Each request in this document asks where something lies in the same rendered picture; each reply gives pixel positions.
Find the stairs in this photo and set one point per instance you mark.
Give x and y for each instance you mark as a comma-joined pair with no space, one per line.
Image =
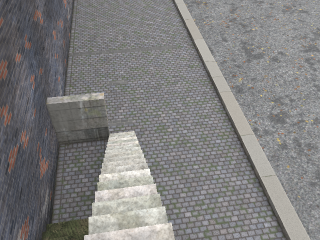
127,205

